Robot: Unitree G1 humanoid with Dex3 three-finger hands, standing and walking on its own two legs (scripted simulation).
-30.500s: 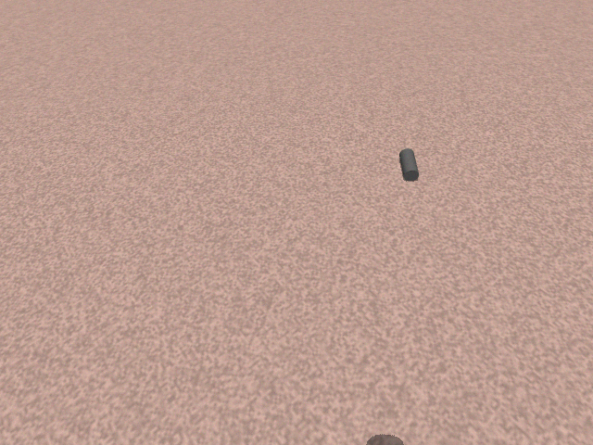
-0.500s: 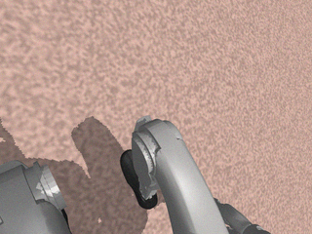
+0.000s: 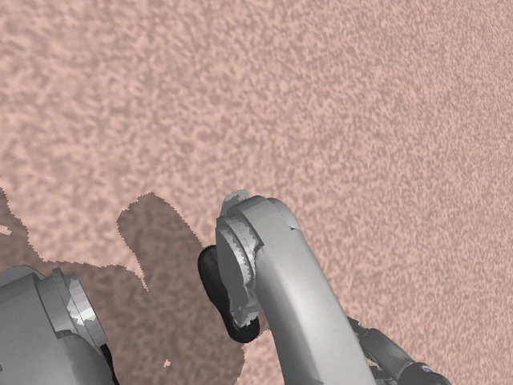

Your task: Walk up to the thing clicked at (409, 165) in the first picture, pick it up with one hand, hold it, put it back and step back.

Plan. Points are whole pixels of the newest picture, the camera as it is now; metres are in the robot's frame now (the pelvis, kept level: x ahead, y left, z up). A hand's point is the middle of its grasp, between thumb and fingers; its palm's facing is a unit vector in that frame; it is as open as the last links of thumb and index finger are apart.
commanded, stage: close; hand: left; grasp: from above
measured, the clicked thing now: out of the picture +0.46 +0.34 -0.28
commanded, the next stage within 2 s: settle in 0.16 s
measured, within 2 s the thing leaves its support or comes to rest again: leaves its support in 0.52 s
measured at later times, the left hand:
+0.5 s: hand out of the picture +0.46 +0.33 -0.25, palm faces -0.43 -0.16 -0.89, open 9.7 cm
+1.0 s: hand out of the picture +0.45 +0.35 -0.16, palm faces -0.44 -0.12 -0.89, open 9.7 cm
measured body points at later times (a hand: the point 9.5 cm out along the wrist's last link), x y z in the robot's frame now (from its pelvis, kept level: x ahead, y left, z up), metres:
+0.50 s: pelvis +0.00 +0.00 +0.00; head +0.29 +0.14 +0.32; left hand +0.48 +0.34 -0.20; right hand +0.07 -0.25 -0.05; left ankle +0.06 +0.13 -0.28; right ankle +0.12 -0.12 -0.28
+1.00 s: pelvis +0.00 +0.00 +0.01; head +0.24 +0.11 +0.38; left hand +0.47 +0.35 -0.11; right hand +0.09 -0.26 -0.08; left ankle +0.06 +0.13 -0.28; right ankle +0.12 -0.12 -0.28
